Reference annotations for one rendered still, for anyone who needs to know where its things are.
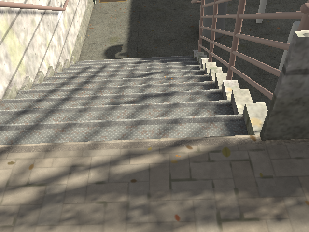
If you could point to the stairs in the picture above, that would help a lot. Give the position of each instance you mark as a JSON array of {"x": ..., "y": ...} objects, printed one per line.
[{"x": 120, "y": 99}]

